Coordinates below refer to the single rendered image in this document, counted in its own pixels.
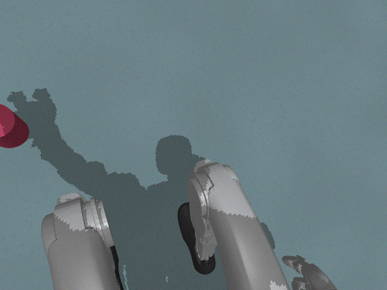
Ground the left robot foot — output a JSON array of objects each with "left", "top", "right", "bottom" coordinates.
[{"left": 111, "top": 245, "right": 124, "bottom": 290}]

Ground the mug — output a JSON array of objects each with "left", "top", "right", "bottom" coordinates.
[{"left": 0, "top": 104, "right": 29, "bottom": 148}]

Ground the right robot hand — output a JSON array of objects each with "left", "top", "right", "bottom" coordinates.
[{"left": 282, "top": 255, "right": 336, "bottom": 290}]

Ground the right robot foot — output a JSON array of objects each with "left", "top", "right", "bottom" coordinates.
[{"left": 178, "top": 202, "right": 215, "bottom": 274}]

